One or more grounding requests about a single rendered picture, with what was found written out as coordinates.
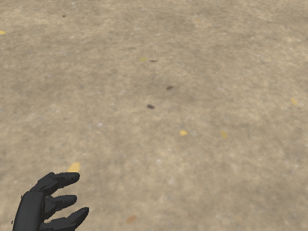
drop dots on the left robot hand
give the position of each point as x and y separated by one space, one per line
37 205

